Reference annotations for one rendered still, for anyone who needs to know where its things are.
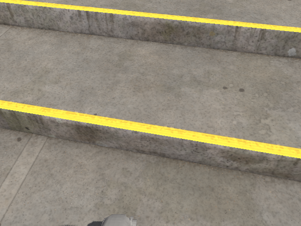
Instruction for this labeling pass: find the left robot thigh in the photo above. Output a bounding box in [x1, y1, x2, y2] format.
[102, 214, 137, 226]

